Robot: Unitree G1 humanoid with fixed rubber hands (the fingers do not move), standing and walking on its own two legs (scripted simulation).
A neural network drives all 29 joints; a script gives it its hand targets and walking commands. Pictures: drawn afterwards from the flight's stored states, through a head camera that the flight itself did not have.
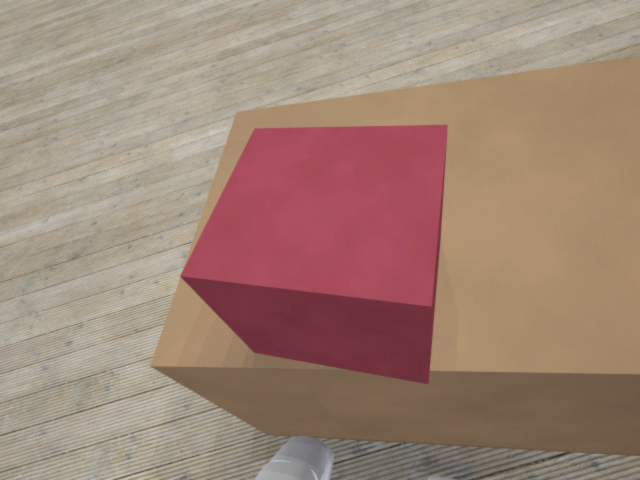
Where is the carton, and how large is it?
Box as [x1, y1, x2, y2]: [180, 125, 447, 383]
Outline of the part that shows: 447,125 254,128 180,276 254,352 428,383 440,238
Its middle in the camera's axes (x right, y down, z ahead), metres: +0.03 +0.02 +0.58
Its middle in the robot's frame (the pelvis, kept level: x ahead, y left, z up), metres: +0.41 +0.02 +0.00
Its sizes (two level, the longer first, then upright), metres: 0.283 0.265 0.252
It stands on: a pedestal, 0.65 m high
